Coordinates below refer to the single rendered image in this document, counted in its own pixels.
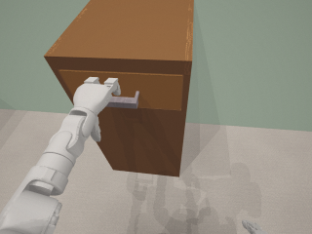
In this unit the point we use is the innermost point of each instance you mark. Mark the left robot forearm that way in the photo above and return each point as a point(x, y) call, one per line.
point(50, 175)

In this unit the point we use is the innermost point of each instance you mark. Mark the drawer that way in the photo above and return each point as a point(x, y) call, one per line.
point(156, 90)

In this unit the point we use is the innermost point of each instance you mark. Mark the left robot upper arm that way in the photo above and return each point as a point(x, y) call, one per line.
point(32, 213)

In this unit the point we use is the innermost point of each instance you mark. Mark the left robot hand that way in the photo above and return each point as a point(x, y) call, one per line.
point(94, 96)

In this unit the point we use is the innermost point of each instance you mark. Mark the cabinet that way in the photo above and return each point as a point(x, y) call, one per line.
point(134, 36)

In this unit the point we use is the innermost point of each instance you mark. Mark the handle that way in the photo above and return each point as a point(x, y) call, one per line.
point(124, 102)

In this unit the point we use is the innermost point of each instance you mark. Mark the right robot hand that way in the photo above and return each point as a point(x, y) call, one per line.
point(253, 228)

